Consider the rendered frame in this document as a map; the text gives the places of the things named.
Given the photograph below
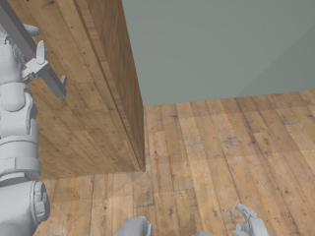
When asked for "left robot thigh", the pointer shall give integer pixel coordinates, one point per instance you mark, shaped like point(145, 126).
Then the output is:
point(136, 226)

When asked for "robot left upper arm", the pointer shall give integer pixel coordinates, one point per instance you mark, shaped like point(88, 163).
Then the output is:
point(23, 207)

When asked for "left robot hand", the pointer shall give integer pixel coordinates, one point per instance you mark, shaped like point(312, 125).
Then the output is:
point(12, 59)

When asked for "handle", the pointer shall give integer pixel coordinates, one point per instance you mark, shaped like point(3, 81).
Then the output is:
point(17, 31)

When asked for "right robot hand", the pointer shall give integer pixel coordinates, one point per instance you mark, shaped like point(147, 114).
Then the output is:
point(255, 227)

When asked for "left robot forearm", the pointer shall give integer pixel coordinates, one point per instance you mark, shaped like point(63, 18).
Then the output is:
point(19, 135)

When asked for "wardrobe door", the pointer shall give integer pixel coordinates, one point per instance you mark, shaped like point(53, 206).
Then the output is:
point(82, 133)

